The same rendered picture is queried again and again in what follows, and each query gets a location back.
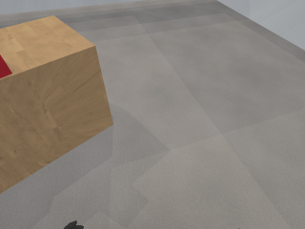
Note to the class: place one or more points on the pedestal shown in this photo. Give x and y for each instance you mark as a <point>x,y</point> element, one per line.
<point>53,101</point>

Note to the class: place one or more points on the carton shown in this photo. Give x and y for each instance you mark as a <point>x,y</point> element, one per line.
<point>4,69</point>

